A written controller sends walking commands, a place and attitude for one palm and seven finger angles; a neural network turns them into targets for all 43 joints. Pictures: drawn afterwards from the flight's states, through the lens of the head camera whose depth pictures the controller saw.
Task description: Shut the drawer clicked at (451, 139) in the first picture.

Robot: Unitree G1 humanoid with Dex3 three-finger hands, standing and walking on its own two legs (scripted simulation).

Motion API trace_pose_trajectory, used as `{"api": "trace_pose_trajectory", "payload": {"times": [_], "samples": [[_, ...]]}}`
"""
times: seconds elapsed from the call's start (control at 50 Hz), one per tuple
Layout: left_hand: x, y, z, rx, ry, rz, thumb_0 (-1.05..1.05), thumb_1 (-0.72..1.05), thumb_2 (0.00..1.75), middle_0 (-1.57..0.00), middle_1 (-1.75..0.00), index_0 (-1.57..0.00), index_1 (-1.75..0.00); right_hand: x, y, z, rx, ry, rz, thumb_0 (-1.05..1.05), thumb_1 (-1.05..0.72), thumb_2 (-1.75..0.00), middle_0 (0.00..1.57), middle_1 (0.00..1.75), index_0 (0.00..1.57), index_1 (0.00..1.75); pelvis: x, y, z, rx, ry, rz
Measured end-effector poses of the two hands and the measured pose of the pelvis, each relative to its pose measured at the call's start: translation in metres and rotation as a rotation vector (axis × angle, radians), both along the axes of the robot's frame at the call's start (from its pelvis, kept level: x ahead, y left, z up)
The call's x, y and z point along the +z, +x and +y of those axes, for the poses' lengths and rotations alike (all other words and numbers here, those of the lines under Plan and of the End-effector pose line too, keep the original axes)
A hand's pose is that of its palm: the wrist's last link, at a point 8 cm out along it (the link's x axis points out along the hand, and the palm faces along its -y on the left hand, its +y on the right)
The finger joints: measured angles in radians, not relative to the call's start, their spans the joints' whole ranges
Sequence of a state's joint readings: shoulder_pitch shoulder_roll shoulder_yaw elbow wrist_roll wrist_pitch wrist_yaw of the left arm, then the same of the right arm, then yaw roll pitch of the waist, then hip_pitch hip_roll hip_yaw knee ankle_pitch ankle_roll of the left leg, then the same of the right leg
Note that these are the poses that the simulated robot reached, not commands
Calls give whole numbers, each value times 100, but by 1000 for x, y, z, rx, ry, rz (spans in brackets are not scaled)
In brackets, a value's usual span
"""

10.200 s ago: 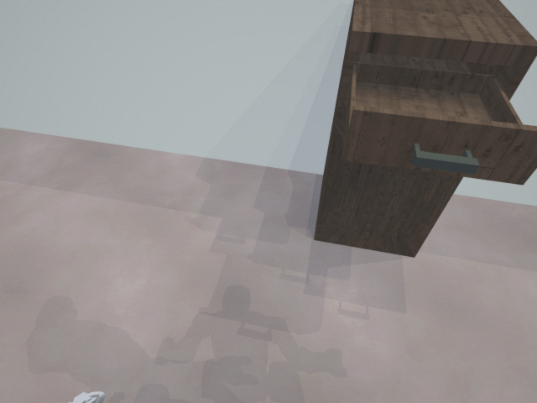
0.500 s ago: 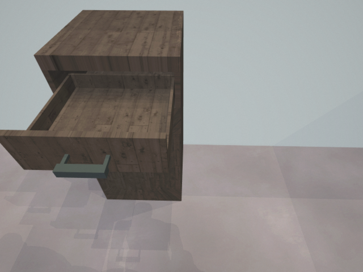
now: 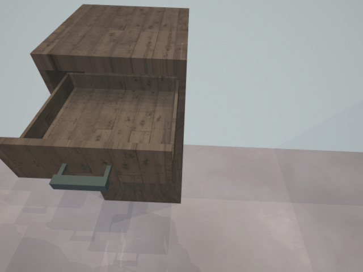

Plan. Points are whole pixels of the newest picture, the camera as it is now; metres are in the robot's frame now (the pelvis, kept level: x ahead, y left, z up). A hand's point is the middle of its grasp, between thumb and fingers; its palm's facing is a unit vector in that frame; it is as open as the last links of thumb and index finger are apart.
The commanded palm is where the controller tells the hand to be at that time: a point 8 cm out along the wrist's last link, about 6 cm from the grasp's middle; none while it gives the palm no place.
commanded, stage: look again from close up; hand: left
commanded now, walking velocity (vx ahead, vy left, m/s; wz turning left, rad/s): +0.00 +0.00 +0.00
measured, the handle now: (83, 175) +0.32 +0.25 +0.03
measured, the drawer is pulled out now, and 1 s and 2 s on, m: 0.30 0.30 0.30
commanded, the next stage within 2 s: raise the hand and make a fist in 0.24 s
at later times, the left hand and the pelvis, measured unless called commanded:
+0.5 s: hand (93, 264) +0.15 +0.20 -0.07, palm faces +0.23 -0.95 -0.23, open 7.1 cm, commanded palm +0.10 +0.22 -0.05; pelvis +0.02 +0.01 -0.01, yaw +2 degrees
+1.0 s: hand (97, 259) +0.15 +0.17 +0.01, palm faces +0.00 -1.00 -0.06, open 4.7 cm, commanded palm +0.12 +0.24 +0.02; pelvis -0.03 -0.02 -0.06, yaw +4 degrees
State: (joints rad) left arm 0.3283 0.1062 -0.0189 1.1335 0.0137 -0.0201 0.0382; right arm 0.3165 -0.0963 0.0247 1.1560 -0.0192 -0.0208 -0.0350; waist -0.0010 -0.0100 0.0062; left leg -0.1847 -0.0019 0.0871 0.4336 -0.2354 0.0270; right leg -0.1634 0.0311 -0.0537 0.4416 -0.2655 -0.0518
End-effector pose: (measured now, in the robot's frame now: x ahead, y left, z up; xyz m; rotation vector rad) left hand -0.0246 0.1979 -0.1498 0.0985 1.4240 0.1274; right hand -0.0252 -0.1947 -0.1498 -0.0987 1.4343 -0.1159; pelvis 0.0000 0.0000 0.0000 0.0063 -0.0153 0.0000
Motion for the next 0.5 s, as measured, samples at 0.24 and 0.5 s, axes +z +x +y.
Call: {"api": "trace_pose_trajectory", "payload": {"times": [0.24,0.5], "samples": [[3,22,15,-8,32,-8,0,91,90,-20,-30,-20,-29,1,28,-11,5,-28,-25,1,-93,-90,20,30,19,30,0,17,4,-7,6,3],[109,151,49,49,182,-757,5,97,89,-24,-34,-24,-33,18,101,-44,34,-113,-461,2,-93,-90,20,30,20,30,-9,19,6,40,7,46]]}}
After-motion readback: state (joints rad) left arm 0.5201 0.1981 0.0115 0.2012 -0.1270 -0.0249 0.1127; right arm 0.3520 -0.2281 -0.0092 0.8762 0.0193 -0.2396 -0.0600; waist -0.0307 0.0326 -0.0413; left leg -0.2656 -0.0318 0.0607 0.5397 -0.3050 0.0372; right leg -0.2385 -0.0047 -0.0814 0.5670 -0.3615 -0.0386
